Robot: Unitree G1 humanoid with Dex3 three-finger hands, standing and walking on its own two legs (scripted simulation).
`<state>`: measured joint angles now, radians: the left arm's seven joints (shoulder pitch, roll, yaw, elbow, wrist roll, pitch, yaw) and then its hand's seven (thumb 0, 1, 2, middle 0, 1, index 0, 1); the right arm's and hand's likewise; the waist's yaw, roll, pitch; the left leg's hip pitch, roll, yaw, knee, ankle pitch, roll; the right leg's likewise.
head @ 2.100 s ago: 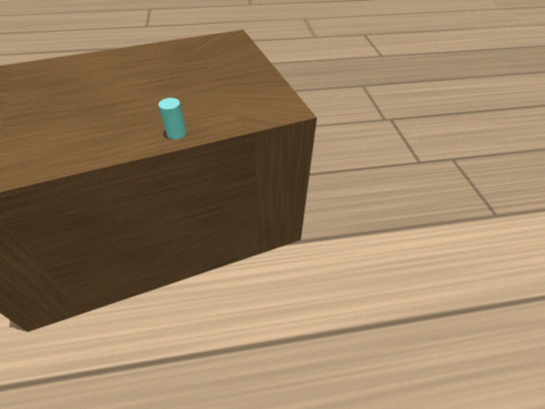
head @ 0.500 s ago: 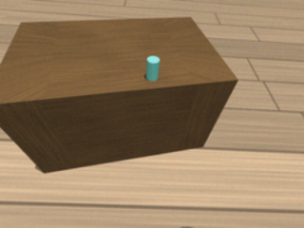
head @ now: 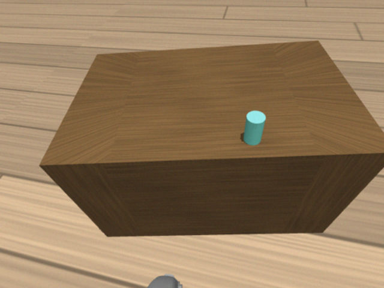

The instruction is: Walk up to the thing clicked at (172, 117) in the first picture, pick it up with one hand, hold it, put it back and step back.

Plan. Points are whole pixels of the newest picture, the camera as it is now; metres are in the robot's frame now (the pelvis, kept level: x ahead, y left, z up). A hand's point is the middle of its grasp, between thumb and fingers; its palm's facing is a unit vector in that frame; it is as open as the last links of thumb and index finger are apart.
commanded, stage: walk up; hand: right
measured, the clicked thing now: (253, 128) +0.59 -0.16 -0.07
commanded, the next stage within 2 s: none
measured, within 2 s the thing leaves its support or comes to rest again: neither
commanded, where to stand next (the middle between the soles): +0.20 +0.04 m, yaw +1 degrees
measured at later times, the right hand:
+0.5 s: hand (275, 251) +0.24 -0.16 -0.13, palm faces -0.08 +0.91 -0.40, open 7.4 cm
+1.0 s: hand (295, 280) +0.19 -0.20 -0.15, palm faces -0.05 +0.90 -0.43, open 7.4 cm
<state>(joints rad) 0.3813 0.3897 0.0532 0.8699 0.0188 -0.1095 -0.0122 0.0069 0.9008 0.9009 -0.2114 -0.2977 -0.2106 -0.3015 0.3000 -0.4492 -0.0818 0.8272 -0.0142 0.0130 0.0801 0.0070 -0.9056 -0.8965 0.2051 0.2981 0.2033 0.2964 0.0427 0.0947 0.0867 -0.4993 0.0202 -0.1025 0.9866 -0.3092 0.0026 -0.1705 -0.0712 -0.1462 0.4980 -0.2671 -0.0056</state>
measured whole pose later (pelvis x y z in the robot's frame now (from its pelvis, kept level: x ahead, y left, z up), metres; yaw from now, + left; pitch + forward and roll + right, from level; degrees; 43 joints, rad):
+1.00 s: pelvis +0.11 +0.07 -0.02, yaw +1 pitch -3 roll +1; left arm 0.12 0.39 0.02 0.88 0.01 0.04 -0.02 0.01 0.90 0.90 -0.21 -0.30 -0.21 -0.30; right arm 0.21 -0.37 -0.02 0.94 -0.02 -0.04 -0.02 0.01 -0.90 -0.90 0.21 0.30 0.21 0.30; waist -0.01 -0.07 0.12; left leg -0.24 -0.01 0.03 0.64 -0.36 0.01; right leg -0.39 -0.03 0.00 0.75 -0.43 -0.02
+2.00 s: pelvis +0.14 +0.07 +0.01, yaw +2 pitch -2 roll +0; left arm 0.05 0.35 0.01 1.12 0.00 0.01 -0.02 0.01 0.91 0.90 -0.21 -0.30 -0.21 -0.30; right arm 0.10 -0.35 -0.01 1.10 -0.01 -0.04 -0.01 0.01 -0.90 -0.90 0.21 0.30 0.21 0.30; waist 0.00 -0.02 0.05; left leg -0.07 0.00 0.00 0.35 -0.25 0.00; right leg -0.17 -0.04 -0.04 0.37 -0.17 0.02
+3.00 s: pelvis +0.14 +0.06 +0.01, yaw +2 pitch -3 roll +0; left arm 0.08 0.35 0.00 1.15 0.00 -0.01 -0.01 0.01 0.90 0.90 -0.21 -0.30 -0.21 -0.30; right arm 0.11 -0.35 0.01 1.13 0.00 0.00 0.00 0.01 -0.90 -0.90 0.21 0.30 0.20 0.30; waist 0.00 0.01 0.06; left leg -0.05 0.01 -0.01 0.30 -0.21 -0.02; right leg -0.14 -0.03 -0.05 0.33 -0.14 0.01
